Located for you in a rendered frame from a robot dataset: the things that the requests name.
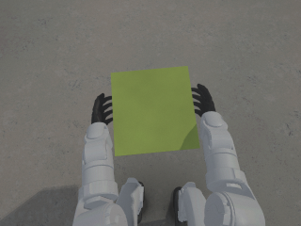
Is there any right robot forearm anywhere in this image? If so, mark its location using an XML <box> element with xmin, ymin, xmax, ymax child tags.
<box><xmin>199</xmin><ymin>111</ymin><xmax>257</xmax><ymax>202</ymax></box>

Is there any robot left hand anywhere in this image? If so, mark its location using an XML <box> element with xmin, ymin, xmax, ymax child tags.
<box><xmin>91</xmin><ymin>93</ymin><xmax>113</xmax><ymax>125</ymax></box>

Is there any carton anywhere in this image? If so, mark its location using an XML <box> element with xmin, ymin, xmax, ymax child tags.
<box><xmin>110</xmin><ymin>66</ymin><xmax>200</xmax><ymax>156</ymax></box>

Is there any robot left foot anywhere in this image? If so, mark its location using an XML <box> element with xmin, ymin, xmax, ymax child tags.
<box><xmin>137</xmin><ymin>181</ymin><xmax>145</xmax><ymax>224</ymax></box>

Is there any robot right hand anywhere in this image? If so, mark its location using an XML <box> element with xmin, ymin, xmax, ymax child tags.
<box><xmin>191</xmin><ymin>84</ymin><xmax>216</xmax><ymax>117</ymax></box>

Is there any left robot upper arm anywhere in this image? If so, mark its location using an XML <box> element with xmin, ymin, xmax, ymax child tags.
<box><xmin>72</xmin><ymin>202</ymin><xmax>128</xmax><ymax>226</ymax></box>

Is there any robot right foot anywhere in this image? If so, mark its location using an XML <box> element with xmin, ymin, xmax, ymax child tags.
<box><xmin>173</xmin><ymin>186</ymin><xmax>187</xmax><ymax>226</ymax></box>

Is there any right robot upper arm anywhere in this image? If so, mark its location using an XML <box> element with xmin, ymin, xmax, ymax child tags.
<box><xmin>203</xmin><ymin>190</ymin><xmax>265</xmax><ymax>226</ymax></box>

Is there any robot foot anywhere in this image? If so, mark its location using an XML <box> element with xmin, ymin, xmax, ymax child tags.
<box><xmin>137</xmin><ymin>181</ymin><xmax>145</xmax><ymax>224</ymax></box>
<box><xmin>173</xmin><ymin>186</ymin><xmax>187</xmax><ymax>226</ymax></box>

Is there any left robot forearm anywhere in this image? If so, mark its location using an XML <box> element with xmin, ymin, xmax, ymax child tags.
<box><xmin>72</xmin><ymin>121</ymin><xmax>119</xmax><ymax>225</ymax></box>

